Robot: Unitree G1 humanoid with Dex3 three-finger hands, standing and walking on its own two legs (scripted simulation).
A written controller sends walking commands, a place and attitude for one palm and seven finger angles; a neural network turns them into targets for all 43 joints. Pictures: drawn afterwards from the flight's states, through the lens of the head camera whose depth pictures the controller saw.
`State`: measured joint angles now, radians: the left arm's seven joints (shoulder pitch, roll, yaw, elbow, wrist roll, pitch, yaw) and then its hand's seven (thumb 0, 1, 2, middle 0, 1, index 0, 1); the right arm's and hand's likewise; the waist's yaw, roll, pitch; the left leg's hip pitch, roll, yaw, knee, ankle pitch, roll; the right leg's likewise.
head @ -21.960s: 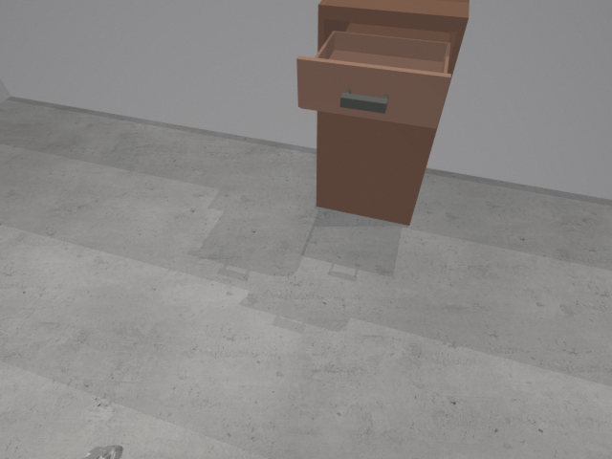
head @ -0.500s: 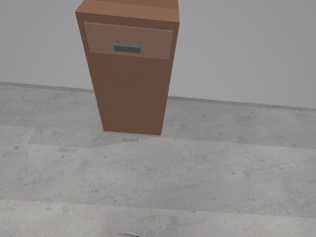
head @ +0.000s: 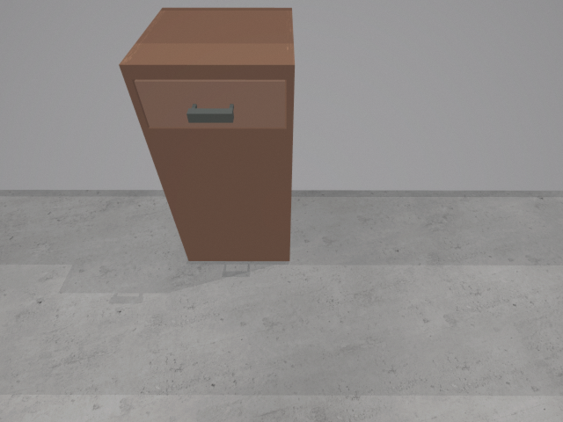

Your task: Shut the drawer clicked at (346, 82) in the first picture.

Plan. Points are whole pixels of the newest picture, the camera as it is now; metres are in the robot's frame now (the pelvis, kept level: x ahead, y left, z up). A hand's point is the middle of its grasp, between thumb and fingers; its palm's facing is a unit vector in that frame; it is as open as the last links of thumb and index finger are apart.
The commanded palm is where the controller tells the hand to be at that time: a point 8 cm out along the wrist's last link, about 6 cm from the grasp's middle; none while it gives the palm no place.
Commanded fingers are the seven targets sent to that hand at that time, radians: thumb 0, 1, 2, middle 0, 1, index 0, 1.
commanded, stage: let the arm hang, fingers relaxed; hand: left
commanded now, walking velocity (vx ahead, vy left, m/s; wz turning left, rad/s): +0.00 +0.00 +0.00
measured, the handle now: (211, 111) +0.86 +0.23 -0.01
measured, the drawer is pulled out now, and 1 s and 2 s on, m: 0.00 0.00 0.00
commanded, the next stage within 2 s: look to check the result in 0.18 s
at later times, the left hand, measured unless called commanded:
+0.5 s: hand out of the picture +0.01 +0.15 -0.18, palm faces +0.02 -0.98 -0.18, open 7.4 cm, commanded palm none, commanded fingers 0.00 0.90 0.90 -0.20 -0.30 -0.20 -0.30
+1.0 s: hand out of the picture +0.02 +0.16 -0.17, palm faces +0.01 -0.98 -0.19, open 7.4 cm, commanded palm none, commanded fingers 0.00 0.90 0.90 -0.20 -0.30 -0.20 -0.30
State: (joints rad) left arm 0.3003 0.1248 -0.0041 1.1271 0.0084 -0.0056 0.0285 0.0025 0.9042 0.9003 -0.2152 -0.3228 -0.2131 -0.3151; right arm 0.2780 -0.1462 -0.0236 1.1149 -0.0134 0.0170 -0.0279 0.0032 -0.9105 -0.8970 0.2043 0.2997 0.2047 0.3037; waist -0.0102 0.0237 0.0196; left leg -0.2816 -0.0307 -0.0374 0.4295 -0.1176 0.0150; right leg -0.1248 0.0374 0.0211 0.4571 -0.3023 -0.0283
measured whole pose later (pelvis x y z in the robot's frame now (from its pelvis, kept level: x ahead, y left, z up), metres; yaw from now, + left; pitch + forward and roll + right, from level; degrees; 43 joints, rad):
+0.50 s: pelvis +0.03 -0.01 +0.00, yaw -1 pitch -2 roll +0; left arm 0.31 0.12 0.00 1.14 0.00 0.00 0.04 0.00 0.91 0.90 -0.20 -0.30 -0.20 -0.30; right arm 0.27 -0.13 -0.02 1.13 -0.01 0.01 -0.04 0.00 -0.91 -0.90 0.20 0.30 0.20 0.30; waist -0.01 0.01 0.06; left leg -0.25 0.00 -0.03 0.45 -0.17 0.00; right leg -0.07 0.06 0.04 0.41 -0.31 -0.05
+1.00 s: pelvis +0.03 +0.00 +0.00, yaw -1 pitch -2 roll +0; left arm 0.30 0.13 0.00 1.14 0.00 -0.01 0.04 0.00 0.90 0.90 -0.20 -0.30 -0.20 -0.30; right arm 0.26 -0.14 -0.01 1.14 -0.01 0.01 -0.04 0.00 -0.91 -0.90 0.20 0.30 0.20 0.30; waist -0.01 0.01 0.05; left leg -0.23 -0.02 -0.01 0.43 -0.17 0.01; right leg -0.05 0.04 0.05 0.40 -0.31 -0.03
